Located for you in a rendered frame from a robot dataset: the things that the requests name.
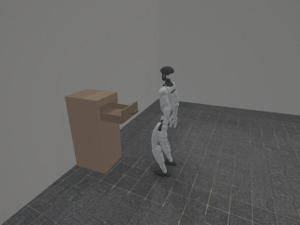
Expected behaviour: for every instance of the cabinet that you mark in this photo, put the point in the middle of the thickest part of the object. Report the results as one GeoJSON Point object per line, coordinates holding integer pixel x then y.
{"type": "Point", "coordinates": [97, 143]}

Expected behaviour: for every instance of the left robot upper arm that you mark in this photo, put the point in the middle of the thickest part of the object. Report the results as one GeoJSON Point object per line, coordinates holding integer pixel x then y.
{"type": "Point", "coordinates": [163, 92]}

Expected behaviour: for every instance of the drawer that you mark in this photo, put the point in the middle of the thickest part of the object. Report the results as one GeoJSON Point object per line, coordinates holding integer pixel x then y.
{"type": "Point", "coordinates": [117, 113]}

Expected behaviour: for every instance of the handle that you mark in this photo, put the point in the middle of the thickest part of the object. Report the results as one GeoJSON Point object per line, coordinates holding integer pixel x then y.
{"type": "Point", "coordinates": [134, 112]}

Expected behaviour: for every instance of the robot right forearm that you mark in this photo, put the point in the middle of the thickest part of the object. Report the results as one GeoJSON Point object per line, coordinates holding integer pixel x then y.
{"type": "Point", "coordinates": [175, 109]}

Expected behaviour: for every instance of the left robot thigh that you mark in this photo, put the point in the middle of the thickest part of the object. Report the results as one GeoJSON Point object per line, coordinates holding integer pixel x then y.
{"type": "Point", "coordinates": [155, 136]}

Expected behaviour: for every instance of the right robot hand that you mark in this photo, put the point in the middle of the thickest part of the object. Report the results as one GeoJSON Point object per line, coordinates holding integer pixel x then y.
{"type": "Point", "coordinates": [174, 121]}

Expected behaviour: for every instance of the robot left forearm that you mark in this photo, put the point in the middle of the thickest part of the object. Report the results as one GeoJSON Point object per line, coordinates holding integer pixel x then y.
{"type": "Point", "coordinates": [166, 117]}

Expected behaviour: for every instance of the right robot upper arm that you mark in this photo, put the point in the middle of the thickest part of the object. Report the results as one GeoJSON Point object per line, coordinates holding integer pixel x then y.
{"type": "Point", "coordinates": [176, 97]}

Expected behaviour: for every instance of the left robot hand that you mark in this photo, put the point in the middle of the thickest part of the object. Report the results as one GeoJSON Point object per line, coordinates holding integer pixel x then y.
{"type": "Point", "coordinates": [162, 134]}

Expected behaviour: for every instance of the right robot shin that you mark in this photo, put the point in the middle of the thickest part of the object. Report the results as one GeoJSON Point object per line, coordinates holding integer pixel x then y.
{"type": "Point", "coordinates": [167, 150]}

